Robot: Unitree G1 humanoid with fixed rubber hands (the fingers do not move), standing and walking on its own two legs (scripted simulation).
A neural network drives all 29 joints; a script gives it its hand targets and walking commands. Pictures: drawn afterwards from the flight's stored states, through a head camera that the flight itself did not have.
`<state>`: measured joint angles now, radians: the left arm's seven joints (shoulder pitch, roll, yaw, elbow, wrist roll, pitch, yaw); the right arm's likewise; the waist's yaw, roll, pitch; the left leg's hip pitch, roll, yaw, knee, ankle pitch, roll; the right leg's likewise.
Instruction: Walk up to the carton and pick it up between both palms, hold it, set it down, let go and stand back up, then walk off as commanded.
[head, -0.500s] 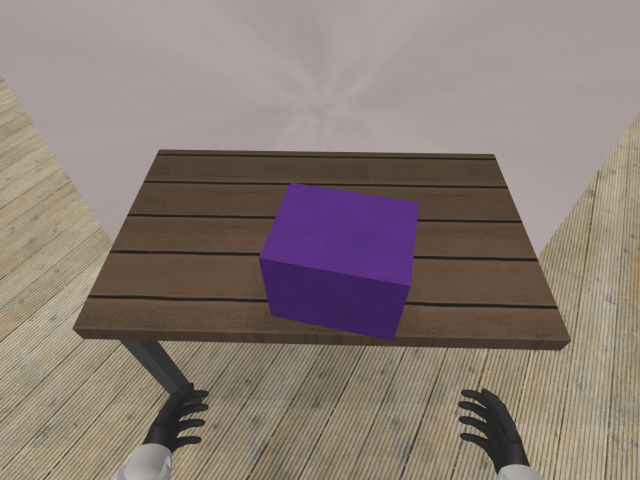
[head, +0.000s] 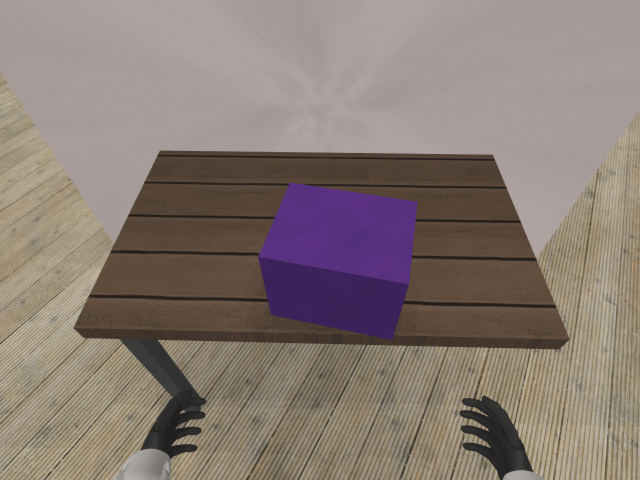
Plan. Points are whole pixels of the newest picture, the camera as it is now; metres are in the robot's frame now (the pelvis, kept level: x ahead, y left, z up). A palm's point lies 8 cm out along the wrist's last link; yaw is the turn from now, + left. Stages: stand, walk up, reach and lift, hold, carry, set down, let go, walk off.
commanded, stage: stand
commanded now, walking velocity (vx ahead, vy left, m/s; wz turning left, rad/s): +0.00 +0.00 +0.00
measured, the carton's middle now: (340, 260) +0.48 -0.01 -0.07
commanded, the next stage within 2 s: none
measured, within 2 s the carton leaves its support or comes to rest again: neither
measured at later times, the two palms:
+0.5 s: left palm (151, 453) +0.17 +0.24 -0.08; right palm (553, 471) +0.15 -0.26 -0.08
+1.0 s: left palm (149, 465) +0.15 +0.25 -0.08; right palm (553, 476) +0.15 -0.26 -0.08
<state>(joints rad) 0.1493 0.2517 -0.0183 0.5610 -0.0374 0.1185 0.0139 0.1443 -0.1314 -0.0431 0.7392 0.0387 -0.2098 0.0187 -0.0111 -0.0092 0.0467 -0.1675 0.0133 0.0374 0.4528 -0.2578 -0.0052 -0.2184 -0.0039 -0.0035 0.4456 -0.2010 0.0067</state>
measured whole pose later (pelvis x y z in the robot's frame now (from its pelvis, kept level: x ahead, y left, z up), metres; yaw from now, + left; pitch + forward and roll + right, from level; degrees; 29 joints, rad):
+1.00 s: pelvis +0.00 +0.00 +0.00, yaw +0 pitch -1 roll +0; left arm 0.15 0.25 0.01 0.72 0.02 -0.01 -0.01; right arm 0.14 -0.27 -0.04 0.77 -0.01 -0.05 0.01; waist -0.01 0.00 0.00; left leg -0.17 0.01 0.04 0.45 -0.26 0.00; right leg -0.22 0.00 0.00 0.45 -0.20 0.01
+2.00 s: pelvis +0.00 +0.00 +0.00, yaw +0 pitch -1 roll +0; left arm 0.15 0.25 0.01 0.82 0.02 -0.02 -0.01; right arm 0.14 -0.27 -0.04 0.85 -0.01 -0.05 0.01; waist -0.01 0.00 -0.01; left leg -0.17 0.01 0.04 0.45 -0.26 0.00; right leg -0.22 0.00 0.00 0.45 -0.20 0.01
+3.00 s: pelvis -0.08 -0.08 -0.01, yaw -1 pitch -4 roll +5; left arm 0.18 0.32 0.06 0.82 0.02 0.04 0.02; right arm 0.11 -0.37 -0.04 0.73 -0.01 0.08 -0.02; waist 0.01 0.04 0.24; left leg -0.35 -0.13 -0.16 1.01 -0.45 0.02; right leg -0.21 0.02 0.01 0.67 -0.38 -0.10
